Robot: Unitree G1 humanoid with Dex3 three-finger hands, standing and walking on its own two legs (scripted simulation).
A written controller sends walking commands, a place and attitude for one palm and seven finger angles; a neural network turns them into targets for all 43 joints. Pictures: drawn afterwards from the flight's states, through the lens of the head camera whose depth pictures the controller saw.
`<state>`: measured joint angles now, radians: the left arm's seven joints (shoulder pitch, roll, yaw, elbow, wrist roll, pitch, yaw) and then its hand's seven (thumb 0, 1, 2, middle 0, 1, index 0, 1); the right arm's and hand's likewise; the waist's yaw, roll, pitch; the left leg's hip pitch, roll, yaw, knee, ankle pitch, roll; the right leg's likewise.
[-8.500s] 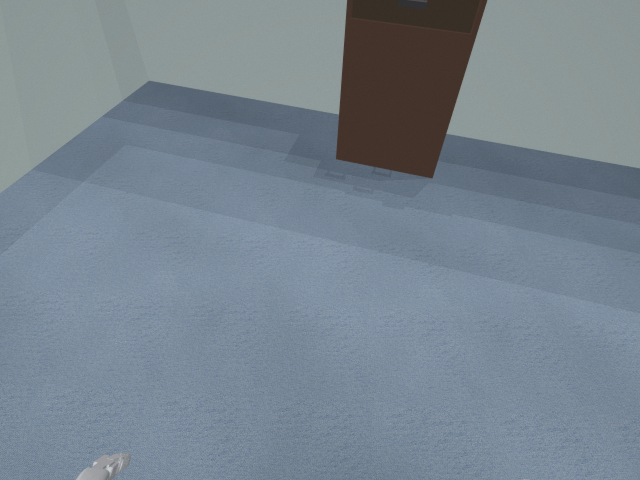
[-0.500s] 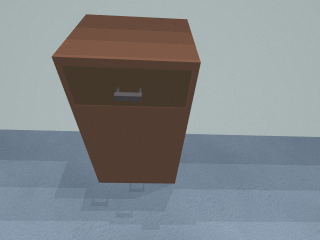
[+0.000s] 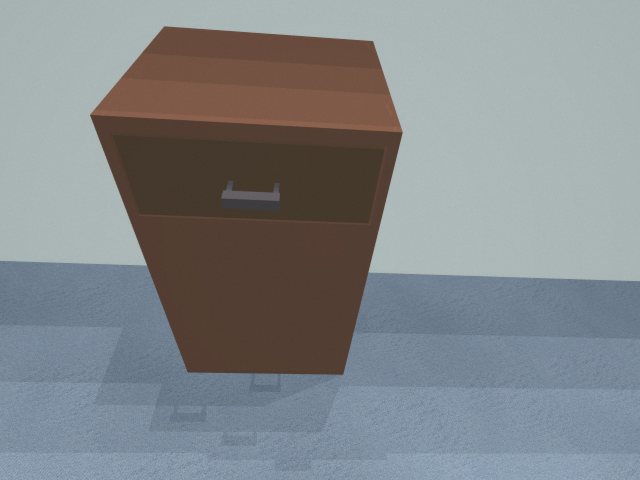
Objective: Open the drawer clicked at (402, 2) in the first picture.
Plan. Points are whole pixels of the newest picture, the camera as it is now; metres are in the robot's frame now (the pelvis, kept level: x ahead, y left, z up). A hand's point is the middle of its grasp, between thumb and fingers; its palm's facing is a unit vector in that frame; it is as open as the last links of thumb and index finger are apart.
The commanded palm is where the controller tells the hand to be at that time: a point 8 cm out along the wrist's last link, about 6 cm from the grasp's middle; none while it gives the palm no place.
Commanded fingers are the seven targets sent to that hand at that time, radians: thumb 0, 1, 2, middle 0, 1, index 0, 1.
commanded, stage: shuffle to correct the standing spot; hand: left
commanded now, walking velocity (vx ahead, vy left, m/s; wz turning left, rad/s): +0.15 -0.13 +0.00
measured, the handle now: (252, 193) +0.59 +0.16 +0.02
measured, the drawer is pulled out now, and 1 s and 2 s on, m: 0.00 0.00 0.00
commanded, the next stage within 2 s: come to a stop and stand still in 0.22 s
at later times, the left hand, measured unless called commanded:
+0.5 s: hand out of the picture +0.11 +0.09 -0.17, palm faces +0.07 -0.98 -0.19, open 7.3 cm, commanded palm none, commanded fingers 0.00 0.90 0.90 -0.20 -0.30 -0.20 -0.30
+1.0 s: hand out of the picture +0.10 +0.11 -0.18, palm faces +0.02 -0.96 -0.28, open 7.4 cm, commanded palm none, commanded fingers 0.00 0.90 0.90 -0.20 -0.30 -0.20 -0.30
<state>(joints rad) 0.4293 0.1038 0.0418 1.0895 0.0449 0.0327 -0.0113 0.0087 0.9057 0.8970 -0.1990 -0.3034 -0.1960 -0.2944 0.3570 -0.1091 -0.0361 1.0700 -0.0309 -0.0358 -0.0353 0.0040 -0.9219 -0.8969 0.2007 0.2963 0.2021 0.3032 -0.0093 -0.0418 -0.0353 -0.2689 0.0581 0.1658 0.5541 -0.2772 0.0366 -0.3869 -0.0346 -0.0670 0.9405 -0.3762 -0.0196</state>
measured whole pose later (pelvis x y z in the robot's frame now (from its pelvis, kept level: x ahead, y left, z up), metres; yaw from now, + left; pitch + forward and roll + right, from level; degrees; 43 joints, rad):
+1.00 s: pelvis +0.06 -0.09 -0.01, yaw -1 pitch -2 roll -1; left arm 0.28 0.18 0.03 0.96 0.03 0.01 0.06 0.01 0.91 0.90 -0.20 -0.30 -0.20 -0.29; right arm 0.15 -0.17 -0.05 0.92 -0.01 0.04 0.00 0.00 -0.91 -0.90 0.20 0.30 0.20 0.30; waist 0.01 0.04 0.07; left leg -0.44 0.04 0.09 0.69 -0.30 0.03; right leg -0.23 -0.01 -0.05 0.65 -0.40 0.00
